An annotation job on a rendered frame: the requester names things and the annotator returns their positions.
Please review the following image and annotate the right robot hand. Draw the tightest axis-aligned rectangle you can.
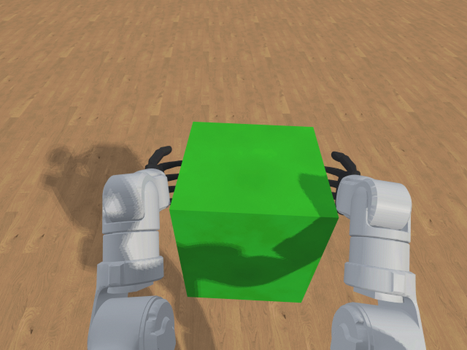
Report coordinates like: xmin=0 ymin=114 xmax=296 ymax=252
xmin=325 ymin=152 xmax=360 ymax=215

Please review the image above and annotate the carton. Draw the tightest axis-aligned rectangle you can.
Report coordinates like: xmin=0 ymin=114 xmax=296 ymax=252
xmin=169 ymin=122 xmax=339 ymax=303

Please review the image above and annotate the right robot upper arm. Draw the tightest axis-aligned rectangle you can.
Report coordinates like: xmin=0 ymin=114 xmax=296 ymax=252
xmin=331 ymin=302 xmax=425 ymax=350

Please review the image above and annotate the robot right forearm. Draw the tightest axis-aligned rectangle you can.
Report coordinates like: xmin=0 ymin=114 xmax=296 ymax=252
xmin=336 ymin=175 xmax=426 ymax=350

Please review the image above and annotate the left robot hand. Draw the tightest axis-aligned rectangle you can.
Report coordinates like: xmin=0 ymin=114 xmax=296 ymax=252
xmin=145 ymin=146 xmax=182 ymax=205

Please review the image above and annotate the left robot upper arm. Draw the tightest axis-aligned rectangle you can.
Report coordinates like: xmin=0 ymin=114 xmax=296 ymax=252
xmin=88 ymin=295 xmax=176 ymax=350

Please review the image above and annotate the robot left forearm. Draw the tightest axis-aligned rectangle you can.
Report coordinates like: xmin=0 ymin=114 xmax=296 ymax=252
xmin=88 ymin=168 xmax=171 ymax=339

